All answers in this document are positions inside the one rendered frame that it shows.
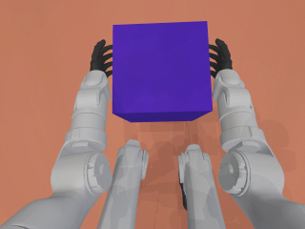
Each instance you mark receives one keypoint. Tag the carton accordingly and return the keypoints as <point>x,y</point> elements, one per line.
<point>161,72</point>

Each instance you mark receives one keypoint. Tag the robot left upper arm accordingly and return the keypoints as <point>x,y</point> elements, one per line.
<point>77,182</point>

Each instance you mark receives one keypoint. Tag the right robot hand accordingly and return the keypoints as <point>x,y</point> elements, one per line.
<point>222,58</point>

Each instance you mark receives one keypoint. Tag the right robot forearm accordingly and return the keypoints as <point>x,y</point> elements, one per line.
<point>236,116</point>

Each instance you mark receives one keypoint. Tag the right robot shin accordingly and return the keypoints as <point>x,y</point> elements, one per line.
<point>205,157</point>

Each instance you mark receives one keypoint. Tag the robot right upper arm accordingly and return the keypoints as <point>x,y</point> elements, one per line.
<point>256,181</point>

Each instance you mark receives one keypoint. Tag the left robot shin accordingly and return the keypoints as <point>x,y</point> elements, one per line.
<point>122,149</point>

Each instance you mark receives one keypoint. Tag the left robot hand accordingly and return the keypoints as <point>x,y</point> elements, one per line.
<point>98,59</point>

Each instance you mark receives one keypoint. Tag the left robot forearm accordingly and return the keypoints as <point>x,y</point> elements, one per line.
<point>89,116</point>

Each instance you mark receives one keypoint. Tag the robot shin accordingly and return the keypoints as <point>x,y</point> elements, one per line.
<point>205,157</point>
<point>122,149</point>

